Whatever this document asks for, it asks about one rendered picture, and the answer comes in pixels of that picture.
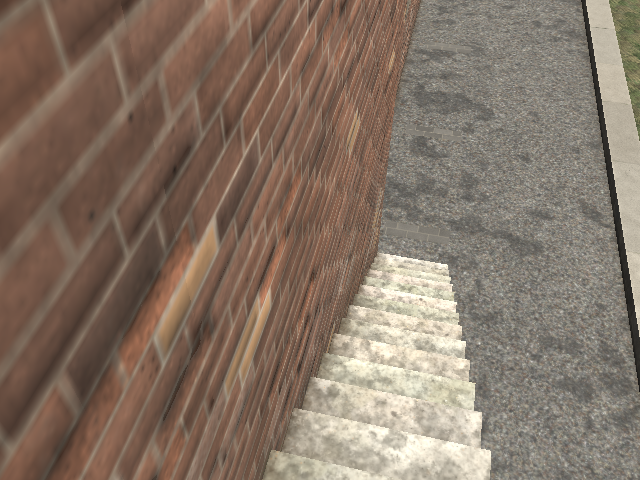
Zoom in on stairs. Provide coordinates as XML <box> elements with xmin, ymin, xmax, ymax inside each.
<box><xmin>262</xmin><ymin>252</ymin><xmax>491</xmax><ymax>480</ymax></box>

